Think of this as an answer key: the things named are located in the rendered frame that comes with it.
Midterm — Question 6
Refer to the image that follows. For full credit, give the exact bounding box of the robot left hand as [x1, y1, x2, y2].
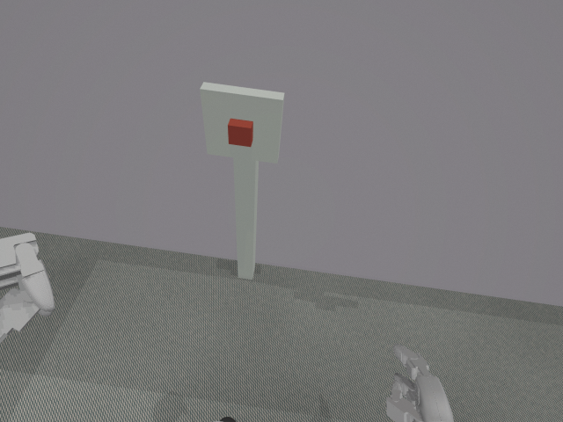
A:
[0, 233, 55, 344]

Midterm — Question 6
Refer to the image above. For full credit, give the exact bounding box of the button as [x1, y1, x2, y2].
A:
[228, 119, 253, 147]

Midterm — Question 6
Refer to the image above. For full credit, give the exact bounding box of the robot right hand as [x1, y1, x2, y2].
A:
[386, 344, 454, 422]

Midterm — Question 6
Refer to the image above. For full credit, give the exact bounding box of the panel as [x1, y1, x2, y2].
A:
[200, 82, 284, 280]

